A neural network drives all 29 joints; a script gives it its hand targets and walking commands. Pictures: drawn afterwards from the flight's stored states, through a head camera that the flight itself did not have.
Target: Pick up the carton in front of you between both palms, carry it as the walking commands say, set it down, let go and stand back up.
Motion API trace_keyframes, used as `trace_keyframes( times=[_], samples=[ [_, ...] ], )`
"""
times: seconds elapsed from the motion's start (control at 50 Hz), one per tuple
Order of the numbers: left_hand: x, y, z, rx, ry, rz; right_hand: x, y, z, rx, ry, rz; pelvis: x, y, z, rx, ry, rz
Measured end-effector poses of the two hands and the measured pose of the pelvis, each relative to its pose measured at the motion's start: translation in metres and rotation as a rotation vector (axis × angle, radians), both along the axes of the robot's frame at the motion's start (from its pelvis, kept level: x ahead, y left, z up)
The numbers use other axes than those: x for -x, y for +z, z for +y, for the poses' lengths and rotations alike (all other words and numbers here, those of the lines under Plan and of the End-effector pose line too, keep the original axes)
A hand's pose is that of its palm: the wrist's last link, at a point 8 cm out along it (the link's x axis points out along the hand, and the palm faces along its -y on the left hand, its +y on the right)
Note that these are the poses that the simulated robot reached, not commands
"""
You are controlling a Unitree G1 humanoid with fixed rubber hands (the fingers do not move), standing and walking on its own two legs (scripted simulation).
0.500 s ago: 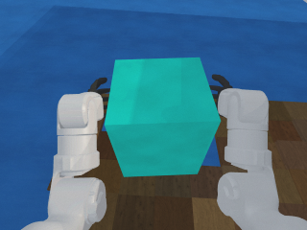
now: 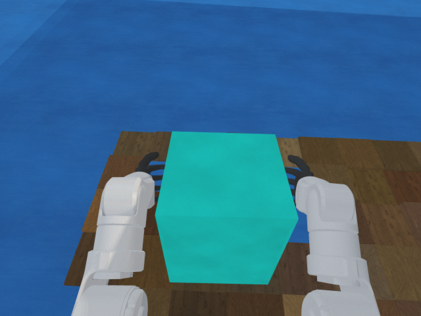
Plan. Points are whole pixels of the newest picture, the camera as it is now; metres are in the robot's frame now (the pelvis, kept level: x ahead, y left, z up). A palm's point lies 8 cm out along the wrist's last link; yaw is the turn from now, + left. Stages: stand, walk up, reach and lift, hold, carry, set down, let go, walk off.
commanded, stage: carry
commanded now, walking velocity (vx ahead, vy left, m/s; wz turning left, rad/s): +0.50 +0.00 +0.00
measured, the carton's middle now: (221, 209) +0.34 +0.00 -0.01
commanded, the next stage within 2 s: none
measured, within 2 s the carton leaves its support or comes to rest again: neither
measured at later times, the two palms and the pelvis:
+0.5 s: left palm (173, 92) +0.53 +0.10 +0.13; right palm (315, 99) +0.51 -0.20 +0.14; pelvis +0.18 -0.02 +0.00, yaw +0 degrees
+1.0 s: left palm (196, 35) +0.80 +0.06 +0.13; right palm (300, 36) +0.82 -0.24 +0.12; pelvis +0.44 -0.10 +0.01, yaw +1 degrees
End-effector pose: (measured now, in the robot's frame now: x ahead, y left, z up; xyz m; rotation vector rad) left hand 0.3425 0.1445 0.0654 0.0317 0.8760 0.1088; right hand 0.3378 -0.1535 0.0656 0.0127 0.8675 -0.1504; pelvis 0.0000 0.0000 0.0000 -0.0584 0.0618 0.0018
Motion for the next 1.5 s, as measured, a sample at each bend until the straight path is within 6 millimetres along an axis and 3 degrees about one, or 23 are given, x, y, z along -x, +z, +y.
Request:
trace_keyframes(
  times=[0.1, 0.2, 0.36, 0.46, 0.56, 0.68, 0.88, 1.0, 1.1, 1.24, 1.36, 1.5],
  samples=[
    [-0.018, 0.021, 0.019, 0.002, 0.050, -0.090, -0.037, 0.027, 0.020, 0.005, 0.051, -0.089, -0.036, 0.006, 0.003, -0.007, -0.004, -0.011],
    [-0.055, 0.041, 0.027, -0.014, 0.030, -0.155, -0.073, 0.049, 0.027, 0.045, 0.075, -0.156, -0.077, -0.001, 0.006, -0.016, -0.025, -0.010],
    [-0.129, 0.073, -0.008, -0.027, -0.078, -0.165, -0.113, 0.072, -0.008, 0.069, 0.008, -0.161, -0.120, 0.004, 0.000, -0.002, -0.022, 0.007],
    [-0.173, 0.071, -0.035, -0.010, -0.085, -0.149, -0.153, 0.074, -0.035, 0.061, -0.023, -0.145, -0.163, 0.001, -0.015, -0.031, -0.010, 0.010],
    [-0.227, 0.059, -0.055, -0.011, -0.062, -0.133, -0.214, 0.064, -0.055, 0.066, -0.002, -0.128, -0.219, -0.007, -0.037, -0.049, -0.002, 0.007],
    [-0.302, 0.062, -0.068, -0.054, 0.012, -0.193, -0.315, 0.058, -0.069, 0.027, 0.079, -0.194, -0.286, -0.029, -0.072, -0.044, 0.016, -0.009],
    [-0.387, 0.058, -0.074, -0.014, 0.122, -0.100, -0.420, 0.055, -0.073, -0.029, 0.090, -0.099, -0.376, 0.003, -0.102, -0.084, 0.027, 0.019],
    [-0.455, 0.063, -0.082, -0.018, 0.093, -0.121, -0.479, 0.058, -0.083, -0.029, 0.061, -0.121, -0.445, 0.010, -0.100, -0.094, 0.014, 0.023],
    [-0.524, 0.066, -0.084, -0.027, 0.058, -0.143, -0.539, 0.060, -0.085, -0.022, 0.042, -0.143, -0.512, 0.008, -0.091, -0.091, 0.000, 0.024],
    [-0.627, 0.041, -0.074, 0.004, 0.012, -0.135, -0.628, 0.043, -0.076, 0.025, 0.009, -0.134, -0.619, -0.009, -0.071, -0.096, -0.022, -0.003],
    [-0.680, 0.027, -0.075, 0.027, -0.012, -0.053, -0.667, 0.030, -0.076, 0.022, -0.045, -0.053, -0.682, 0.014, -0.063, -0.060, -0.036, 0.006],
    [-0.752, 0.047, -0.078, 0.042, 0.000, -0.129, -0.744, 0.055, -0.080, 0.020, -0.052, -0.130, -0.758, 0.028, -0.070, -0.034, -0.027, 0.023]
  ],
)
